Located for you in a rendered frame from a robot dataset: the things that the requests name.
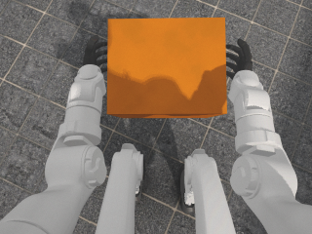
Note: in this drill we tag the robot thigh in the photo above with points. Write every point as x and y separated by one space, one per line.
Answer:
212 214
117 212

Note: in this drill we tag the right robot upper arm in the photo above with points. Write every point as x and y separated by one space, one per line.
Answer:
268 186

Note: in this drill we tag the robot right hand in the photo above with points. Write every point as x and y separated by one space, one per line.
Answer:
243 60

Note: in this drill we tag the robot right thigh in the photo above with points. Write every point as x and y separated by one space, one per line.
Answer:
212 214

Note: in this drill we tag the robot left hand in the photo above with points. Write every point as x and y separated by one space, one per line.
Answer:
91 56

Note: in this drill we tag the left robot upper arm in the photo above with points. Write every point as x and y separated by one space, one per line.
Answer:
72 174

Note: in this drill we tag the robot left thigh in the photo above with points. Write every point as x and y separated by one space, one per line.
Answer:
117 212

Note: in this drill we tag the robot right forearm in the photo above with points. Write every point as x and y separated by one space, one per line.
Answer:
253 118

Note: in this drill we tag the robot left forearm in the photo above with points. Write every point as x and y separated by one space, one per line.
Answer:
81 124

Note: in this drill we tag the carton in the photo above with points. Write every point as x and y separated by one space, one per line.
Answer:
166 68

